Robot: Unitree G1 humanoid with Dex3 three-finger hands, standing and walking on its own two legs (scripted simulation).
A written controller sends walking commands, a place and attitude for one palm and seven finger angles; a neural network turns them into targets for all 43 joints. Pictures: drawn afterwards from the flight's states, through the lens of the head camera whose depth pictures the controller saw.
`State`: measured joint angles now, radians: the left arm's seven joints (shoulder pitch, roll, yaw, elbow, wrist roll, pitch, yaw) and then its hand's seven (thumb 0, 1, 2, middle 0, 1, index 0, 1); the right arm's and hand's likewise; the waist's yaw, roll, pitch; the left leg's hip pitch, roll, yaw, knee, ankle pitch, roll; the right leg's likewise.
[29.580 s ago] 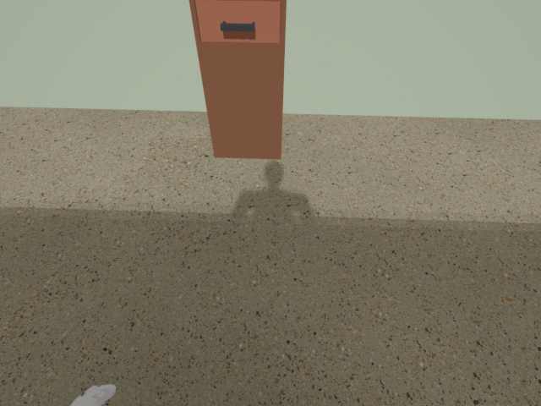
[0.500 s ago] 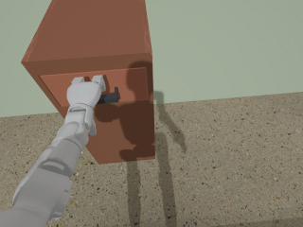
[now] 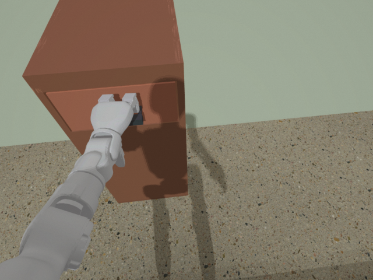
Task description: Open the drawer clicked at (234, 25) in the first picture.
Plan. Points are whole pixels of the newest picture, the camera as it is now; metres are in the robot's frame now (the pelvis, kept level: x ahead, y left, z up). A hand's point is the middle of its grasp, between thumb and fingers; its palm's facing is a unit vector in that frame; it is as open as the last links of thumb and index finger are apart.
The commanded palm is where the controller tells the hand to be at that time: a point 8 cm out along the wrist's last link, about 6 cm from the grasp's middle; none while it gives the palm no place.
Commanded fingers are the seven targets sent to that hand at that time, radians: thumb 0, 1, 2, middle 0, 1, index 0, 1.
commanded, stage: re-aim the fingers above the handle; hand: left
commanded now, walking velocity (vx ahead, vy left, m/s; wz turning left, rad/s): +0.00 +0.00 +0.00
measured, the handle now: (118, 116) +0.55 +0.19 -0.02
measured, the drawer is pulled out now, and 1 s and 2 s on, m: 0.00 0.00 0.00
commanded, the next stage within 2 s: lower the fingers behind the handle in 1.18 s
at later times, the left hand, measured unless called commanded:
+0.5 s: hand (123, 129) +0.45 +0.15 +0.04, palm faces +0.03 -0.10 -0.99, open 13.8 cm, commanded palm +0.44 +0.20 +0.10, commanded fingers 0.00 -0.50 0.30 -0.30 -1.20 -0.30 -1.20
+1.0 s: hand (135, 115) +0.48 +0.12 +0.06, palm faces +0.17 -0.10 -0.98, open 13.8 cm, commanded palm +0.45 +0.19 +0.10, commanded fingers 0.00 -0.50 0.30 -0.30 -1.20 -0.30 -1.20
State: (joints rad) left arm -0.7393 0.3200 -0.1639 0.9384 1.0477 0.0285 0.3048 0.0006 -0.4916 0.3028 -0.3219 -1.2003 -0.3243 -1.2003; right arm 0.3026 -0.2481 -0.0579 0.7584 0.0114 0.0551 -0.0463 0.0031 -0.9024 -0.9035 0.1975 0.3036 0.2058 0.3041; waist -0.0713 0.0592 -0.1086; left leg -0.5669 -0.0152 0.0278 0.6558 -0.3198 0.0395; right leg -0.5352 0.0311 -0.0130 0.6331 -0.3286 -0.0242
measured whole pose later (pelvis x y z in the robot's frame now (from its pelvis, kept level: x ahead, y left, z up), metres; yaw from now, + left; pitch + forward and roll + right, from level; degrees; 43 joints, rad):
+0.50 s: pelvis +0.00 +0.00 -0.01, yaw +0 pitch +14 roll -1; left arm -0.69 0.33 -0.11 0.85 1.08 -0.10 0.32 0.00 -0.49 0.30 -0.32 -1.20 -0.33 -1.20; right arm 0.29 -0.25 -0.06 0.74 -0.01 0.05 -0.05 0.00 -0.90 -0.90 0.20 0.30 0.21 0.30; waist -0.07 0.05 -0.12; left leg -0.61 -0.01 0.03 0.70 -0.34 0.04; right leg -0.58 0.03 -0.01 0.68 -0.35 -0.02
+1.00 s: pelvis -0.01 +0.00 -0.01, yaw -1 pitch +15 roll +0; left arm -0.79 0.32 -0.11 0.85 1.09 -0.03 0.42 0.00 -0.49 0.30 -0.33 -1.20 -0.33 -1.20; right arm 0.25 -0.26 -0.04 0.72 -0.01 0.06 -0.06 0.00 -0.90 -0.90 0.20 0.30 0.21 0.30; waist -0.10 0.06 -0.11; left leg -0.67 -0.01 0.05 0.75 -0.35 0.04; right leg -0.65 0.03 0.01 0.74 -0.36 -0.02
